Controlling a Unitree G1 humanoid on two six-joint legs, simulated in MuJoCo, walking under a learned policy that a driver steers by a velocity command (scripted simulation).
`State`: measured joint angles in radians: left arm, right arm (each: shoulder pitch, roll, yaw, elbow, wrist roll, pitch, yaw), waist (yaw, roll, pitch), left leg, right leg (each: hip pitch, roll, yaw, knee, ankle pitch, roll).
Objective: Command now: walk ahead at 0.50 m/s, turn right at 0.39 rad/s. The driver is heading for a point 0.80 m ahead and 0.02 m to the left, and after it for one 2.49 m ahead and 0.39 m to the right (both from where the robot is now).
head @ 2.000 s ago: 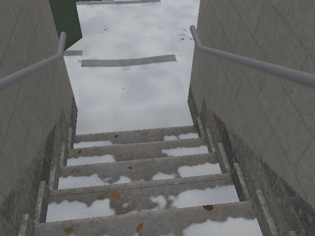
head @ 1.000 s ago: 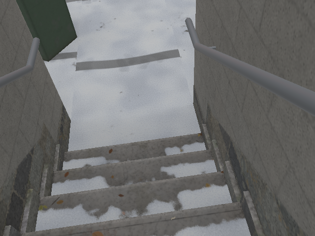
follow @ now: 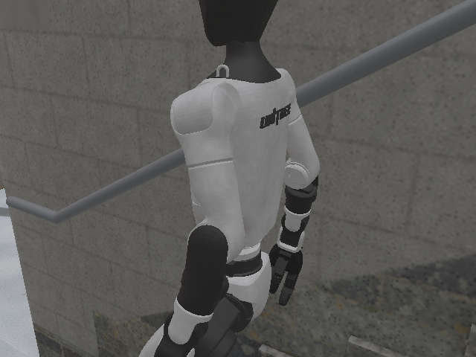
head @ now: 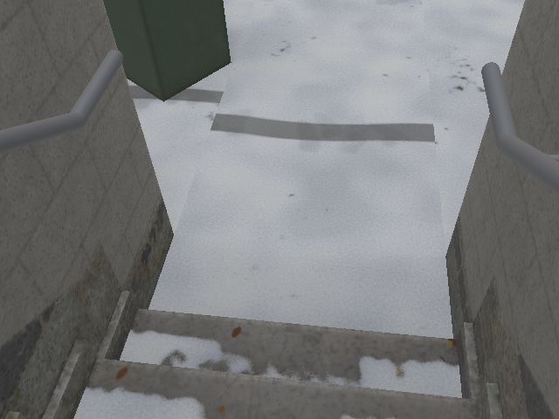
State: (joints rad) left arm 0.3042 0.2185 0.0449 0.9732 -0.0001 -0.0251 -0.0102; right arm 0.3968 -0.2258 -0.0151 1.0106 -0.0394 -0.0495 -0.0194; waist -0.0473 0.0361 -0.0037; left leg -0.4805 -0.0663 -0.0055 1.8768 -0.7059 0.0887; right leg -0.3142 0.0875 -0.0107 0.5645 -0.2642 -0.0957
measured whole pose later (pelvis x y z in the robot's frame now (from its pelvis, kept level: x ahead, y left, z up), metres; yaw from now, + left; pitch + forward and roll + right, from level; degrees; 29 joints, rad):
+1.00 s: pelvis +0.59 -0.05 -0.34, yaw +10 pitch +2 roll +0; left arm 0.20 0.18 0.03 0.86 0.01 -0.07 0.01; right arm 0.42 -0.23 -0.03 0.97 0.00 -0.01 -0.04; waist -0.08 0.04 -0.03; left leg -0.53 -0.13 -0.07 1.88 -0.76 0.15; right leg -0.26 0.07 -0.03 0.49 -0.22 -0.10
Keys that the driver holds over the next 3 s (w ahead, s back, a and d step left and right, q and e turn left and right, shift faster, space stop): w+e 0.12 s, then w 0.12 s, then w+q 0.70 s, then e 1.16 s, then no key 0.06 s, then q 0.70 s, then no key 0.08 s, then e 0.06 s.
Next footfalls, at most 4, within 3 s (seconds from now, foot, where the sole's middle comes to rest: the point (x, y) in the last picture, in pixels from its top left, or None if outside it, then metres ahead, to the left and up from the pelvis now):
0.42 left None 0.37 0.03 -0.94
0.90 right None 0.64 -0.12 -1.11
1.44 left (273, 359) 0.93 0.07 -1.28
2.14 right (361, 403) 0.69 -0.20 -1.11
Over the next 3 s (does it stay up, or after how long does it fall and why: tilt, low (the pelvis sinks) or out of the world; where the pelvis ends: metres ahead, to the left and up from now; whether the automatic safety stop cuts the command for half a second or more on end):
stays up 0.80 0.05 -0.53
